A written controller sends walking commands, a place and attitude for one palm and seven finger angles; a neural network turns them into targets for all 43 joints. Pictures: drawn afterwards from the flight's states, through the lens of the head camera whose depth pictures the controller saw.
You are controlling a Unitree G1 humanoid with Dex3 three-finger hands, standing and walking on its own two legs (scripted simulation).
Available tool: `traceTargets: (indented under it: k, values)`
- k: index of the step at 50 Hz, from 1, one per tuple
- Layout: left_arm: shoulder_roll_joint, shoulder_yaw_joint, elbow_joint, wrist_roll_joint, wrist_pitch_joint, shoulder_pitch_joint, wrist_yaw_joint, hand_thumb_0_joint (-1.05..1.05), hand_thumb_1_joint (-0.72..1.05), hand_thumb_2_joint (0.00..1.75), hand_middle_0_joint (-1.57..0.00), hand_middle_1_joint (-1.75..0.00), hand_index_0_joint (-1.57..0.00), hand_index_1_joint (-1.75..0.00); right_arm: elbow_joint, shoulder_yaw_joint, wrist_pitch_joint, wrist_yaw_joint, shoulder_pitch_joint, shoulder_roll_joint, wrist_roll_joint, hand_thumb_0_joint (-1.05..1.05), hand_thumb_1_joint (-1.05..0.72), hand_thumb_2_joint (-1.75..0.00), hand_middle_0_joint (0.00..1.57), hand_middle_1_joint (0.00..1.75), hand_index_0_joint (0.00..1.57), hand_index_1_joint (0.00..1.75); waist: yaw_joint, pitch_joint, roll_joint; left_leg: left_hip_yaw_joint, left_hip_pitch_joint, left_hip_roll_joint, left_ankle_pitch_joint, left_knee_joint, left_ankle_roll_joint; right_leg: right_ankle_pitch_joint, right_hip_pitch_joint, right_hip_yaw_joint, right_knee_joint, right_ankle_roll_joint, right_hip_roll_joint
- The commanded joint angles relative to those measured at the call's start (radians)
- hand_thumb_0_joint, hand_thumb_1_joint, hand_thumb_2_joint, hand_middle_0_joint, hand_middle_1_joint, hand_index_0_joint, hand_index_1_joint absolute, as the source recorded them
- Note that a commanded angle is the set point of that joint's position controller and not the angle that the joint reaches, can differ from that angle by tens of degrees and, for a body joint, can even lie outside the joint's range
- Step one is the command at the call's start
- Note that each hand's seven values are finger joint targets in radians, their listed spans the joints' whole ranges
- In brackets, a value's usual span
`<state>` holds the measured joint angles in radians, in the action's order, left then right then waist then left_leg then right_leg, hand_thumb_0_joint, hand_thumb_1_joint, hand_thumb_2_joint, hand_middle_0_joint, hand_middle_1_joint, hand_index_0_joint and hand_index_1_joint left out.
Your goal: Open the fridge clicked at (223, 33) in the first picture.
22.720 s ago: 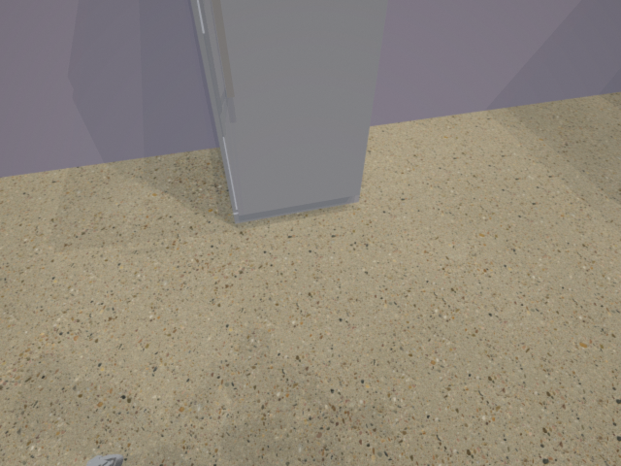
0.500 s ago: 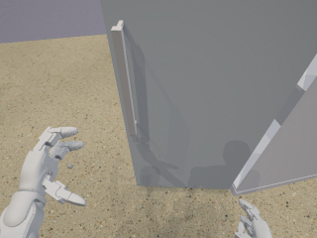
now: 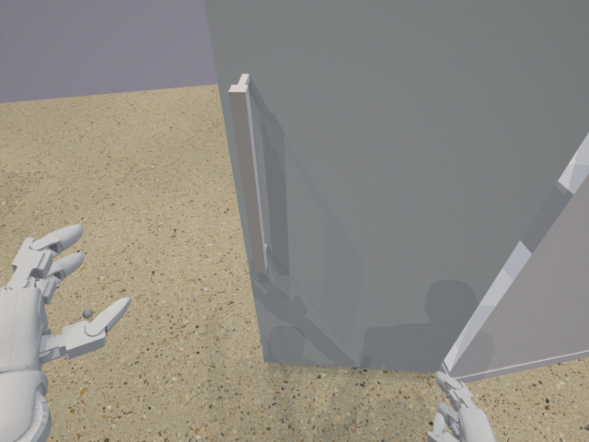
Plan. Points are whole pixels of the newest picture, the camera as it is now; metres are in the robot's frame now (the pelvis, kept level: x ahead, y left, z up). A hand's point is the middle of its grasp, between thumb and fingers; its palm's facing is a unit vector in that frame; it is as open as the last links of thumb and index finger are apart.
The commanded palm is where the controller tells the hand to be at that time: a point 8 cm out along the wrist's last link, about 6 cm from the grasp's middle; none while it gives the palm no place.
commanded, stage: draw the hand back to the body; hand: left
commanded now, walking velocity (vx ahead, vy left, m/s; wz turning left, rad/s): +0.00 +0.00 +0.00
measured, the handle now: (254, 189) +0.49 +0.14 +0.09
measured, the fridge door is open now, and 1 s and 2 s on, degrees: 76 76 76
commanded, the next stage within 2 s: step back with the hand held close in 0.56 s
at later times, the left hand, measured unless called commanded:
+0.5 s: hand (65, 308) +0.20 +0.27 +0.15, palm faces +0.47 -0.79 -0.38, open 7.4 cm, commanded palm +0.14 +0.30 +0.18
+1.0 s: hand (57, 313) +0.19 +0.28 +0.16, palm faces +0.40 -0.79 -0.46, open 7.4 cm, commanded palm +0.12 +0.31 +0.18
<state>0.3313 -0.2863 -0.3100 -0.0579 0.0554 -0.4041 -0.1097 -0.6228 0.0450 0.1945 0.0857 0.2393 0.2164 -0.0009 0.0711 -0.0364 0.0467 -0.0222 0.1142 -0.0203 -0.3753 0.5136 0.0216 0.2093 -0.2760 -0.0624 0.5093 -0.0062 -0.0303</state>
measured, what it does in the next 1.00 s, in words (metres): stands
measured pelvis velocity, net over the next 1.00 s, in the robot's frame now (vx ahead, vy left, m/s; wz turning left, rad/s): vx -0.02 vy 0.01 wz -0.02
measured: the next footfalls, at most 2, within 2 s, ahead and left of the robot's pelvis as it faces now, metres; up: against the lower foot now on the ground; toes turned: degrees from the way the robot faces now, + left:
none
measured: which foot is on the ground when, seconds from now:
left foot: down 0.00-1.00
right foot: down 0.00-1.00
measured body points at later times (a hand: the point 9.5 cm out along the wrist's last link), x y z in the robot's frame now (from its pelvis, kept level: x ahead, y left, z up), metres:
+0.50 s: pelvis +0.01 +0.00 +0.00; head -0.01 -0.01 +0.45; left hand +0.17 +0.31 +0.18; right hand +0.19 -0.22 -0.07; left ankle -0.06 +0.11 -0.73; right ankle +0.04 -0.13 -0.73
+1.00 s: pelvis -0.02 +0.01 +0.00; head -0.01 +0.02 +0.45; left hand +0.16 +0.32 +0.18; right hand +0.15 -0.24 -0.08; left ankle -0.06 +0.11 -0.73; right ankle +0.04 -0.13 -0.73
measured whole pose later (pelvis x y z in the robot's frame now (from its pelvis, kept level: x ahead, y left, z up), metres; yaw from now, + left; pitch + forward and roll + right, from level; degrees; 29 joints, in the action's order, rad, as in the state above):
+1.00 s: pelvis -0.02 +0.01 +0.00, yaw -1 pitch +1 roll +0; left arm 0.40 -0.42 -0.44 -0.04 0.19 -0.51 -0.13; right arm -0.55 0.00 0.04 0.07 0.21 0.24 0.01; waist 0.00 0.00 0.00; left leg 0.01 0.22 -0.04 -0.36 0.56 0.04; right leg 0.16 -0.37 -0.03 0.52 -0.03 -0.05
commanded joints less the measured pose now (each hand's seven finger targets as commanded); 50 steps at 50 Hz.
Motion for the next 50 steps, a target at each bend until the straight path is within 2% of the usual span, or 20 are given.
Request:
traceTargets:
  k: [1, 9, 10, 12, 14, 16, 19, 20, 24, 29, 31, 33, 34, 35, 36, 37, 40, 44, 46, 50]
  values:
    - [0.187, -0.138, -0.241, -0.003, 0.077, 0.089, -0.011, 0.0, 0.61, 0.76, -0.21, -0.47, -0.21, -0.47, 0.158, -0.055, 0.061, 0.009, -0.116, 0.104, -0.003, 0.0, -0.9, -0.9, 0.2, 0.3, 0.2, 0.3, 0.004, -0.06, 0.002, 0.015, 0.176, 0.026, 0.341, -0.125, -0.021, -0.15, 0.23, 0.002, -0.043, 0.021, 0.009]
    - [0.226, -0.217, -0.276, -0.009, 0.086, 0.044, -0.007, 0.0, 0.9, 0.9, -0.2, -0.3, -0.2, -0.3, 0.151, -0.063, 0.058, 0.002, -0.12, 0.103, -0.004, 0.0, -0.9, -0.9, 0.2, 0.3, 0.2, 0.3, 0.014, -0.066, 0.02, 0.025, 0.15, 0.029, 0.424, -0.124, -0.025, -0.22, 0.248, 0.005, -0.059, 0.018, 0.01]
    - [0.195, -0.189, -0.255, -0.009, 0.085, 0.036, -0.004, 0.0, 0.9, 0.9, -0.2, -0.3, -0.2, -0.3, 0.148, -0.061, 0.055, 0.0, -0.117, 0.099, -0.003, 0.0, -0.9, -0.9, 0.2, 0.3, 0.2, 0.3, 0.008, -0.05, 0.009, 0.027, 0.155, 0.029, 0.416, -0.129, -0.027, -0.207, 0.243, 0.002, -0.058, 0.017, 0.009]
    - [0.184, -0.174, -0.246, -0.008, 0.083, 0.05, -0.003, 0.0, 0.9, 0.9, -0.2, -0.3, -0.2, -0.3, 0.146, -0.064, 0.049, -0.001, -0.116, 0.103, -0.002, 0.0, -0.9, -0.9, 0.2, 0.3, 0.2, 0.3, 0.002, -0.032, 0.014, 0.028, 0.157, 0.029, 0.395, -0.133, -0.026, -0.191, 0.23, 0.002, -0.063, 0.016, 0.009]
    - [0.192, -0.183, -0.236, -0.008, 0.081, 0.039, -0.004, 0.0, 0.9, 0.9, -0.2, -0.3, -0.2, -0.3, 0.146, -0.069, 0.046, 0.002, -0.117, 0.109, -0.004, 0.0, -0.9, -0.9, 0.2, 0.3, 0.2, 0.3, 0.005, -0.044, -0.011, 0.031, 0.148, 0.029, 0.395, -0.133, -0.02, -0.2, 0.233, 0.002, -0.07, 0.015, 0.009]
    - [0.191, -0.175, -0.256, -0.007, 0.084, 0.066, -0.005, 0.0, 0.9, 0.9, -0.2, -0.3, -0.2, -0.3, 0.149, -0.068, 0.042, 0.002, -0.122, 0.107, -0.002, 0.0, -0.9, -0.9, 0.2, 0.3, 0.2, 0.3, 0.003, -0.053, 0.007, 0.027, 0.146, 0.027, 0.382, -0.138, -0.021, -0.181, 0.239, 0.004, -0.065, 0.015, 0.008]
    - [0.223, -0.2, -0.28, -0.003, 0.088, 0.068, -0.012, 0.0, 0.9, 0.9, -0.2, -0.3, -0.2, -0.3, 0.148, -0.067, 0.047, 0.006, -0.127, 0.106, -0.005, 0.0, -0.9, -0.9, 0.2, 0.3, 0.2, 0.3, 0.011, -0.071, 0.03, 0.024, 0.139, 0.025, 0.388, -0.137, -0.02, -0.186, 0.248, 0.003, -0.065, 0.017, 0.009]
    - [0.212, -0.191, -0.284, -0.004, 0.087, 0.071, -0.013, 0.0, 0.9, 0.9, -0.2, -0.3, -0.2, -0.3, 0.149, -0.065, 0.047, 0.005, -0.127, 0.102, -0.005, 0.0, -0.9, -0.9, 0.2, 0.3, 0.2, 0.3, 0.009, -0.073, 0.042, 0.026, 0.137, 0.024, 0.387, -0.137, -0.021, -0.189, 0.252, 0.006, -0.065, 0.018, 0.007]
    - [0.219, -0.205, -0.267, -0.005, 0.087, 0.042, -0.014, 0.0, 0.9, 0.9, -0.2, -0.3, -0.2, -0.3, 0.146, -0.067, 0.047, 0.005, -0.129, 0.103, -0.006, 0.0, -0.9, -0.9, 0.2, 0.3, 0.2, 0.3, 0.013, -0.066, 0.02, 0.025, 0.146, 0.025, 0.393, -0.139, -0.022, -0.199, 0.26, 0.004, -0.071, 0.018, 0.008]
    - [0.212, -0.197, -0.262, -0.003, 0.087, 0.065, -0.013, 0.0, 0.9, 0.9, -0.2, -0.3, -0.2, -0.3, 0.145, -0.066, 0.043, 0.003, -0.136, 0.103, -0.003, 0.0, -0.9, -0.9, 0.2, 0.3, 0.2, 0.3, 0.011, -0.041, 0.045, 0.022, 0.151, 0.028, 0.355, -0.152, -0.024, -0.158, 0.246, 0.005, -0.077, 0.02, 0.012]
    - [0.194, -0.184, -0.247, -0.006, 0.088, 0.059, -0.012, 0.0, 0.9, 0.9, -0.2, -0.3, -0.2, -0.3, 0.145, -0.065, 0.041, 0.002, -0.134, 0.097, -0.002, 0.0, -0.9, -0.9, 0.2, 0.3, 0.2, 0.3, 0.006, -0.024, 0.016, 0.025, 0.157, 0.027, 0.327, -0.156, -0.021, -0.142, 0.242, 0.004, -0.079, 0.019, 0.011]
    - [0.199, -0.187, -0.255, -0.005, 0.09, 0.064, -0.012, 0.0, 0.9, 0.9, -0.2, -0.3, -0.2, -0.3, 0.146, -0.066, 0.039, 0.002, -0.136, 0.098, -0.003, 0.0, -0.9, -0.9, 0.2, 0.3, 0.2, 0.3, 0.008, -0.036, 0.03, 0.025, 0.156, 0.026, 0.33, -0.157, -0.022, -0.145, 0.248, 0.005, -0.077, 0.019, 0.011]
    - [0.182, -0.146, -0.311, -0.001, 0.096, 0.135, -0.008, 0.0, 0.9, 0.9, -0.2, -0.3, -0.2, -0.3, 0.149, -0.062, 0.045, 0.001, -0.146, 0.104, -0.003, 0.0, -0.9, -0.9, 0.2, 0.3, 0.2, 0.3, 0.001, -0.05, 0.04, 0.02, 0.142, 0.024, 0.335, -0.156, -0.018, -0.148, 0.25, 0.006, -0.082, 0.018, 0.01]
    - [0.309, -0.291, -0.373, 0.006, 0.149, 0.271, -0.025, 0.0, 0.9, 0.9, -0.2, -0.3, -0.2, -0.3, 0.186, -0.07, 0.017, 0.0, -0.126, 0.138, 0.005, 0.0, -0.9, -0.9, 0.2, 0.3, 0.2, 0.3, -0.045, 0.013, 0.019, 0.012, 0.249, 0.059, 0.195, -0.126, 0.012, -0.2, 0.236, 0.11, -0.092, 0.021, -0.031]
    - [0.238, -0.243, -0.264, 0.005, 0.156, 0.147, -0.022, 0.0, 0.9, 0.9, -0.2, -0.3, -0.2, -0.3, 0.169, -0.068, -0.003, 0.0, -0.112, 0.121, 0.003, 0.0, -0.9, -0.9, 0.2, 0.3, 0.2, 0.3, -0.049, -0.002, -0.062, 0.003, 0.238, 0.042, 0.166, -0.097, 0.013, -0.19, 0.212, 0.121, -0.106, 0.032, -0.063]
    - [0.199, -0.215, -0.231, 0.007, 0.159, 0.076, -0.017, 0.0, 0.9, 0.9, -0.2, -0.3, -0.2, -0.3, 0.177, -0.073, -0.021, -0.007, -0.106, 0.122, 0.001, 0.0, -0.9, -0.9, 0.2, 0.3, 0.2, 0.3, -0.051, -0.018, -0.101, 0.005, 0.219, 0.037, 0.171, -0.073, 0.01, -0.181, 0.191, 0.142, -0.119, 0.04, -0.081]
    - [0.199, -0.215, -0.262, 0.011, 0.183, 0.003, -0.023, 0.0, 0.9, 0.9, -0.2, -0.3, -0.2, -0.3, 0.191, -0.078, -0.059, -0.016, -0.114, 0.127, 0.002, 0.0, -0.9, -0.9, 0.2, 0.3, 0.2, 0.3, -0.057, -0.072, -0.044, -0.01, 0.227, 0.049, 0.224, -0.058, 0.007, -0.237, 0.2, 0.143, -0.083, 0.05, -0.108]
    - [0.246, -0.268, -0.312, 0.011, 0.196, -0.058, -0.038, 0.0, 0.9, 0.9, -0.2, -0.3, -0.2, -0.3, 0.219, -0.09, -0.095, -0.013, -0.119, 0.135, 0.004, 0.0, -0.9, -0.9, 0.2, 0.3, 0.2, 0.3, -0.056, -0.118, -0.014, -0.033, 0.275, 0.074, 0.322, -0.072, 0.002, -0.367, 0.246, 0.118, 0.003, 0.036, -0.09]
    - [0.246, -0.272, -0.335, 0.011, 0.2, -0.069, -0.042, 0.0, 0.9, 0.9, -0.2, -0.3, -0.2, -0.3, 0.235, -0.092, -0.108, -0.01, -0.117, 0.13, 0.01, 0.0, -0.9, -0.9, 0.2, 0.3, 0.2, 0.3, -0.059, -0.128, -0.029, -0.041, 0.304, 0.085, 0.349, -0.073, 0.003, -0.412, 0.262, 0.112, 0.044, 0.029, -0.083]
    - [0.259, -0.286, -0.384, 0.018, 0.207, -0.06, -0.049, 0.0, 0.9, 0.9, -0.2, -0.3, -0.2, -0.3, 0.253, -0.097, -0.112, -0.002, -0.113, 0.135, 0.011, 0.0, -0.9, -0.9, 0.2, 0.3, 0.2, 0.3, -0.06, -0.121, 0.024, -0.068, 0.387, 0.108, 0.301, -0.098, 0.02, -0.415, 0.288, 0.102, 0.112, 0.012, -0.056]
